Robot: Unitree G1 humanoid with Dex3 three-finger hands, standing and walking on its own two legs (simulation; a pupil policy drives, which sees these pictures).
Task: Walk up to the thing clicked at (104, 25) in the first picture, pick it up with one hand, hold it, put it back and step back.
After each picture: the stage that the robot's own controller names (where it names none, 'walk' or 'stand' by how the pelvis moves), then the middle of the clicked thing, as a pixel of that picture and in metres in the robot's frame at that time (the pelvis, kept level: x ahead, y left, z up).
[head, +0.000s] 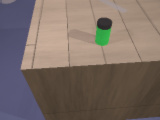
stand; (103, 32) +0.60 -0.07 +0.03
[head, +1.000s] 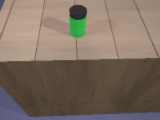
sink last; (77, 22) +0.56 +0.04 +0.07
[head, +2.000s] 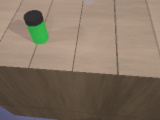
stand; (37, 28) +0.52 +0.21 +0.08
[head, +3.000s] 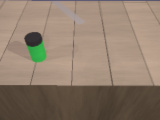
stand; (36, 47) +0.50 +0.21 +0.04
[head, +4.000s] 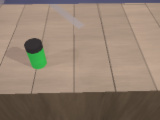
stand; (36, 54) +0.47 +0.20 +0.03
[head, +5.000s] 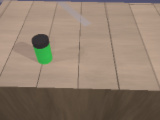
stand; (42, 49) +0.49 +0.19 +0.03
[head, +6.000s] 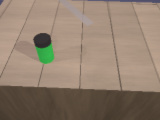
stand; (44, 48) +0.49 +0.18 +0.03
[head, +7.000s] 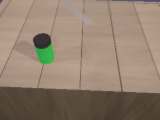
rise first; (44, 49) +0.48 +0.18 +0.03
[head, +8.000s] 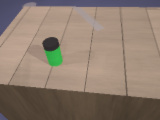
rise first; (53, 52) +0.49 +0.18 +0.03
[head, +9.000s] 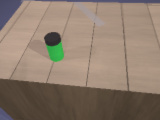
go down; (54, 47) +0.50 +0.18 +0.04
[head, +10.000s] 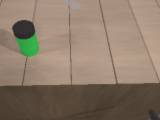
go down; (27, 39) +0.48 +0.17 +0.05
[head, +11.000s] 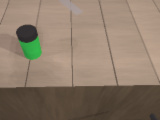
approach; (30, 43) +0.48 +0.17 +0.06
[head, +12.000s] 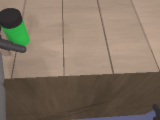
close in; (15, 29) +0.49 +0.19 +0.09
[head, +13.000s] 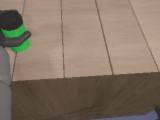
lift; (15, 32) +0.48 +0.19 +0.09
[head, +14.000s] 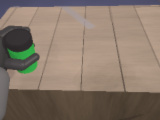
lift; (22, 52) +0.34 +0.18 +0.20
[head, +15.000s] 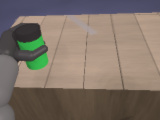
lift; (32, 47) +0.34 +0.16 +0.23
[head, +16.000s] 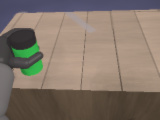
hold; (27, 53) +0.33 +0.17 +0.21
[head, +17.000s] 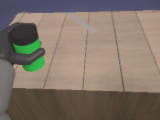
crouch; (29, 49) +0.33 +0.17 +0.22
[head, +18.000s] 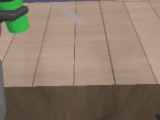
crouch; (13, 10) +0.46 +0.20 +0.25
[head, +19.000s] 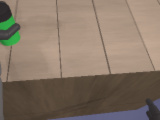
lower; (4, 25) +0.50 +0.20 +0.08
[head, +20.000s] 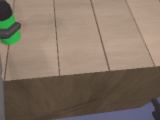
lower; (5, 24) +0.51 +0.20 +0.10
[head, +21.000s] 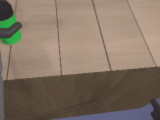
lower; (5, 24) +0.51 +0.20 +0.09
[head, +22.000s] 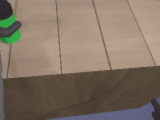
lower; (5, 23) +0.51 +0.20 +0.10
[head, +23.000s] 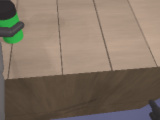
loosen; (8, 23) +0.51 +0.19 +0.10
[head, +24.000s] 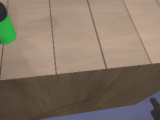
withdraw; out of the picture +0.50 +0.20 +0.09
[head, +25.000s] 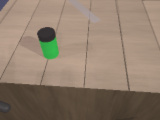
sink last; (48, 43) +0.49 +0.17 +0.06
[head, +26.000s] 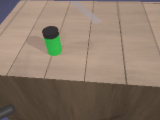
stand; (52, 41) +0.53 +0.18 +0.06
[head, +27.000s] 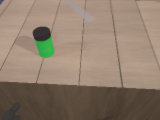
stand; (44, 42) +0.50 +0.18 +0.06
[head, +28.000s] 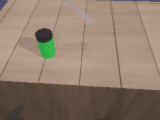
stand; (46, 44) +0.51 +0.18 +0.04
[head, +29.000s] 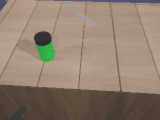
stand; (45, 47) +0.50 +0.19 +0.04
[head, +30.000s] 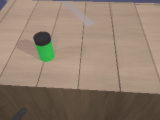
stand; (44, 47) +0.50 +0.19 +0.04
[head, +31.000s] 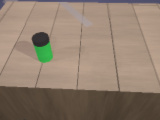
stand; (43, 48) +0.50 +0.19 +0.04
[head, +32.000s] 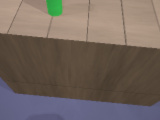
walk; (54, 0) +0.66 +0.12 +0.06
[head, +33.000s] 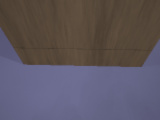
walk; out of the picture +0.99 +0.24 +0.06
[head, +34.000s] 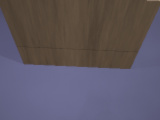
walk; out of the picture +1.18 +0.22 +0.05
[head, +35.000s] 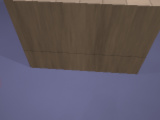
stand; out of the picture +1.14 +0.19 +0.03
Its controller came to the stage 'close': yes
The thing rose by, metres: 0.22
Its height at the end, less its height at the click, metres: +0.00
